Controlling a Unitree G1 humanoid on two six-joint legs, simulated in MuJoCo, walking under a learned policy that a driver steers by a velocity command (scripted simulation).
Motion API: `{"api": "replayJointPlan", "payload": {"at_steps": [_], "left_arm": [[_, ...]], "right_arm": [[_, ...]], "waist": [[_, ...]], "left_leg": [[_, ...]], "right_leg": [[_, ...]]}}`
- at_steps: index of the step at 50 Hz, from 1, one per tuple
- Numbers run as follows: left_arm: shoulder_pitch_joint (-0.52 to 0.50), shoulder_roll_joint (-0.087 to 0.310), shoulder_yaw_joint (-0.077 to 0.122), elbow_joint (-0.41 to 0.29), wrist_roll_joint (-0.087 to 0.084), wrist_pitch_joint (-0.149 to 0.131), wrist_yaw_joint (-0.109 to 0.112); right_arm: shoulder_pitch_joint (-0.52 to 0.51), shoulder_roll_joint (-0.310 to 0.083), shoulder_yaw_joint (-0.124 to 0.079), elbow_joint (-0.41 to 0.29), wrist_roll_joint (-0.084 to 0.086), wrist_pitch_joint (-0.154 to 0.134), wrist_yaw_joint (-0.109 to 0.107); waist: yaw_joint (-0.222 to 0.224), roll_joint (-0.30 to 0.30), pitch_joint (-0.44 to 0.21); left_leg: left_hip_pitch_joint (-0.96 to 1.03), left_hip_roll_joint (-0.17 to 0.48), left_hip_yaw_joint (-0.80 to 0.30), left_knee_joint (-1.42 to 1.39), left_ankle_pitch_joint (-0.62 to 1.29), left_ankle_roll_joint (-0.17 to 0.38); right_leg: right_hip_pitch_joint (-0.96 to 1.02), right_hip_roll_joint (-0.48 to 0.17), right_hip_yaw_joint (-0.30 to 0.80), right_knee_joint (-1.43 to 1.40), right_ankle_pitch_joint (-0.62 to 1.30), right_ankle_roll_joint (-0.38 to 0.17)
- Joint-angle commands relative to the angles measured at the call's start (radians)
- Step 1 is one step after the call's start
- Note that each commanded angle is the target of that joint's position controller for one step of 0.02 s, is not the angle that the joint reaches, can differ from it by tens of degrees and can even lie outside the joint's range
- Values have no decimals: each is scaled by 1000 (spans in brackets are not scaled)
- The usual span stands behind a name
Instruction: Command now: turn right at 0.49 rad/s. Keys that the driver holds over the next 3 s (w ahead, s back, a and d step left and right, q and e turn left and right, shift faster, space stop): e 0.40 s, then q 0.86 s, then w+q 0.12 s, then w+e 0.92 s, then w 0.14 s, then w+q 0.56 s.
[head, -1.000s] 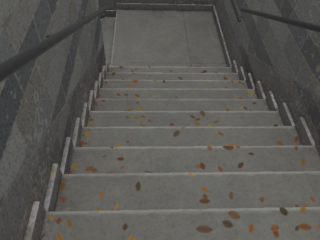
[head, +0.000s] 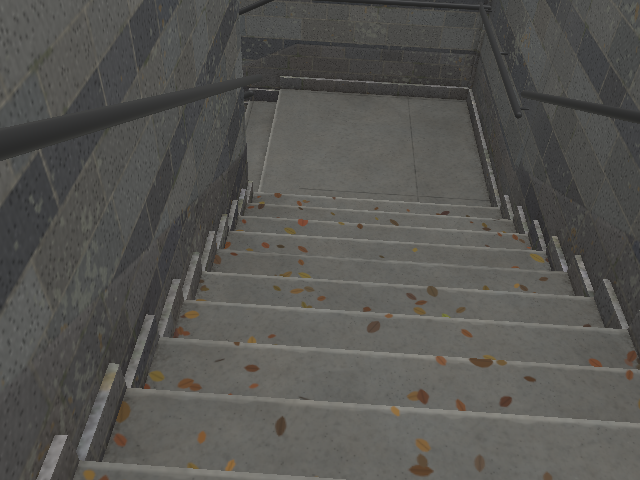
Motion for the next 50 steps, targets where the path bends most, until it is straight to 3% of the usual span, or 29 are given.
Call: {"api": "replayJointPlan", "payload": {"at_steps": [1,2,3,6,8,9,10,13,15,17,18,19,21,22,23,24,25,26,27,28,30,33,35,42,46,47,48,49,50], "left_arm": [[-135,47,14,-154,15,-14,-3],[-37,62,22,-98,23,22,1],[-3,66,26,-87,12,52,0],[-35,64,4,-77,-7,95,-9],[-68,83,7,-68,12,91,-9],[-107,81,6,-74,18,91,-9],[-153,78,6,-83,21,93,-10],[-241,39,-11,-96,14,100,-5],[-289,49,-7,-102,19,94,-2],[-328,19,-25,-122,-7,90,-15],[-327,8,-31,-125,-14,91,-20],[-276,28,-27,-100,11,92,-10],[-269,20,-34,-114,-23,84,-14],[-218,10,-39,-94,-27,76,-16],[-125,2,-40,-58,-24,65,-16],[-64,32,-35,-36,-25,42,-14],[-77,110,-38,-42,-47,16,-5],[14,80,-56,9,-61,10,-2],[-39,74,-68,33,-31,15,7],[-143,39,-82,27,-10,16,12],[-256,29,-90,8,-8,8,20],[-228,32,-90,32,-13,3,23],[-173,41,-83,58,-6,11,30],[-161,78,-56,45,-1,34,24],[-200,115,-35,34,-13,42,22],[-194,118,-25,39,-14,51,20],[-200,62,-32,6,-8,57,15],[-296,40,-51,-59,-6,55,22],[-302,43,-55,-58,-12,51,24]], "right_arm": [[-156,-117,-37,-18,-42,-37,-3],[-258,-58,-26,-50,-38,-33,14],[-339,-46,-24,-77,-35,-23,22],[-274,-99,-44,-61,-8,-18,18],[-88,-161,-65,-11,-2,-28,9],[-2,-179,-73,15,-8,-31,6],[63,-175,-75,34,-12,-34,5],[152,-167,-78,40,-39,-24,-5],[131,-176,-81,23,-53,-27,-7],[91,-160,-81,20,-51,-2,-15],[76,-192,-93,24,-50,4,-15],[28,-220,-102,10,-44,-19,-2],[-31,-190,-94,-4,-22,-29,4],[-46,-209,-101,8,-16,-33,4],[-65,-206,-99,18,-2,-30,4],[-31,-184,-95,31,3,-25,5],[68,-55,-61,-7,-13,-18,15],[-27,-94,-59,4,2,-3,10],[-29,-107,-62,25,32,9,14],[-5,-129,-77,76,32,10,17],[45,-132,-86,124,8,28,18],[-15,-131,-100,119,6,33,30],[-41,-89,-88,106,3,37,33],[-84,-72,-83,54,5,48,46],[-8,-53,-76,63,9,38,50],[48,-67,-80,78,2,30,53],[93,-167,-101,73,-10,16,52],[110,-283,-128,61,3,15,42],[79,-266,-126,61,-8,8,29]], "waist": [[130,196,209],[194,152,165],[232,162,126],[195,74,110],[119,37,62],[76,66,55],[35,92,53],[-54,204,29],[-75,212,10],[-71,225,51],[-68,260,63],[-44,274,4],[-26,239,26],[-5,236,11],[45,189,-20],[77,43,-55],[-30,-271,-120],[78,-139,-143],[44,-152,-36],[6,-104,32],[-26,-132,40],[-11,-16,45],[13,-27,49],[36,-102,10],[-26,-53,-17],[-48,20,-7],[-38,218,14],[-74,266,50],[-54,235,63]], "left_leg": [[-92,309,-624,-683,589,56],[-273,272,-464,-683,584,35],[-384,248,-369,-722,499,15],[-293,213,-197,-710,512,-8],[-22,202,-137,-677,693,-34],[100,216,-130,-657,734,-32],[203,230,-129,-647,770,-22],[453,316,-154,-599,1250,27],[498,372,-167,-591,1256,66],[469,390,-147,-667,1168,68],[398,398,-122,-670,1131,75],[306,416,-83,-585,1177,79],[176,411,-65,-616,1162,52],[140,399,-65,-589,1135,44],[92,373,-48,-498,1131,35],[16,308,10,-281,1019,-14],[-218,166,5,-41,154,-97],[-125,146,-149,-176,145,-96],[-114,122,-143,-214,149,-99],[-51,108,-150,-241,232,-99],[83,78,-162,-170,365,-89],[40,46,-145,-139,384,-78],[-29,60,-147,-255,323,-91],[47,41,-33,-415,284,-74],[239,33,-14,-677,411,-25],[345,66,-122,-825,488,-3],[501,319,-521,-915,750,64],[410,446,-697,-953,1009,205],[376,427,-669,-969,969,253]], "right_leg": [[-425,32,2,588,136,19],[-246,33,-80,754,268,38],[-133,27,-138,861,356,45],[-115,-29,-221,913,513,23],[-167,-83,-236,808,547,12],[-214,-94,-248,758,550,16],[-260,-103,-246,709,538,20],[-360,-117,-261,668,336,34],[-363,-129,-252,608,274,39],[-301,-169,-298,310,58,55],[-191,-176,-347,244,-17,45],[-56,-188,-388,366,183,14],[98,-203,-364,137,54,-36],[211,-176,-380,60,34,-50],[352,-141,-399,-65,91,-63],[505,-176,-272,-262,397,-68],[644,-511,174,-230,1208,-183],[525,-544,170,-369,1129,-258],[432,-526,135,-462,817,-276],[359,-465,6,-467,663,-244],[244,-440,-150,-446,720,-232],[309,-442,-210,-450,757,-230],[436,-454,-214,-437,790,-218],[418,-474,-247,-450,528,-231],[326,-481,-285,-378,480,-173],[235,-436,-340,-251,398,-119],[-48,-301,-430,26,9,-27],[-164,-181,-323,118,-140,3],[-146,-207,-250,210,-82,8]]}}
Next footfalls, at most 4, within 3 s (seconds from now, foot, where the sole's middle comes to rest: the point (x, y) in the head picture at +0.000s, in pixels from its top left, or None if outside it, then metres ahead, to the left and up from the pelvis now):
0.46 right None -0.02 -0.14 -0.66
0.96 left None -0.05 0.04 -0.66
1.52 right None -0.02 -0.11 -0.66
2.06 left None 0.30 0.10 -0.81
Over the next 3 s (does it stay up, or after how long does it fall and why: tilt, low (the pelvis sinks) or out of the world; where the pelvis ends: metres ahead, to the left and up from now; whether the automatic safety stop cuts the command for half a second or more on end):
stays up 0.63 -0.06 -0.23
